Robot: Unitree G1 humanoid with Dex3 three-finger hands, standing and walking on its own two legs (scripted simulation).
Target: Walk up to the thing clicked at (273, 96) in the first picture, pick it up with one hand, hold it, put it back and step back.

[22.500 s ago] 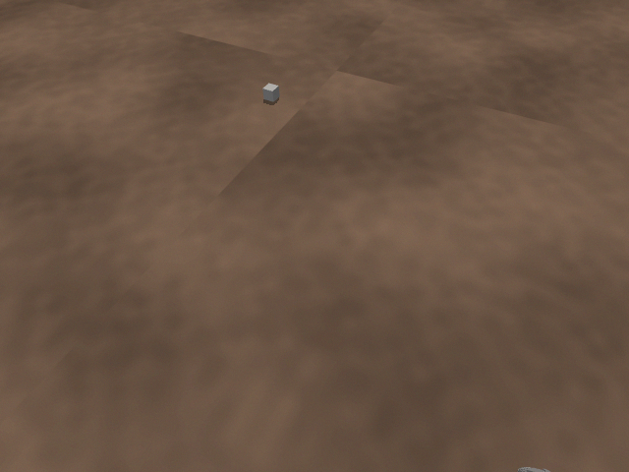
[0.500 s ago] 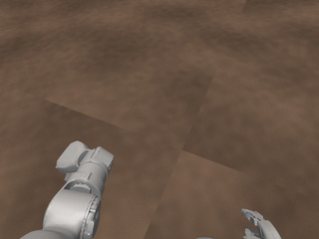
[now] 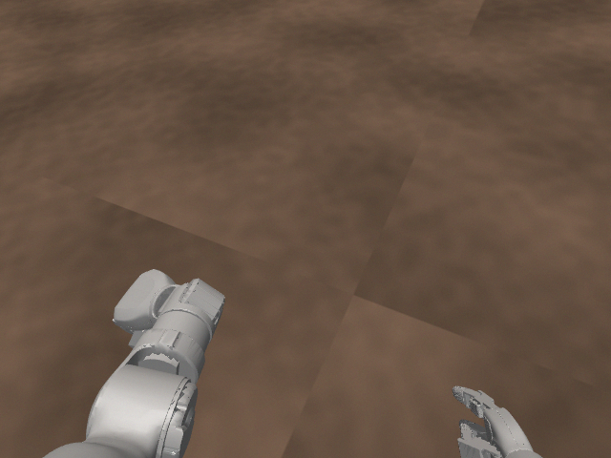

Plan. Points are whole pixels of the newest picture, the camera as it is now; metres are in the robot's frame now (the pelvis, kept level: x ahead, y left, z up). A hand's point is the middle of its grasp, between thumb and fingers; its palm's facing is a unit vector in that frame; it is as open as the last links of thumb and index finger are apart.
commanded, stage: hold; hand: left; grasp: from above
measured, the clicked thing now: (167, 334) +0.31 +0.24 -0.08
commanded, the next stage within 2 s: crouch in 0.64 s
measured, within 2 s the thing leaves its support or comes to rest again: neither
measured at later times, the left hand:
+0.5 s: hand (168, 320) +0.31 +0.22 -0.03, palm faces -0.15 -0.41 -0.90, open 7.0 cm
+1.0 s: hand (171, 328) +0.31 +0.23 -0.05, palm faces -0.21 -0.39 -0.89, open 6.9 cm
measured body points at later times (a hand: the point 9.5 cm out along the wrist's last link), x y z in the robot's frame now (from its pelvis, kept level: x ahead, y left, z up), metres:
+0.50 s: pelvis +0.00 +0.00 +0.00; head +0.01 -0.01 +0.45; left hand +0.32 +0.24 +0.02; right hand +0.16 -0.24 -0.11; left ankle +0.01 +0.15 -0.72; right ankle -0.01 -0.12 -0.72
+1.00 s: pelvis +0.00 +0.00 +0.00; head +0.02 -0.01 +0.45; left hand +0.32 +0.24 +0.01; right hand +0.14 -0.24 -0.12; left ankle +0.01 +0.15 -0.72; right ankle -0.01 -0.12 -0.72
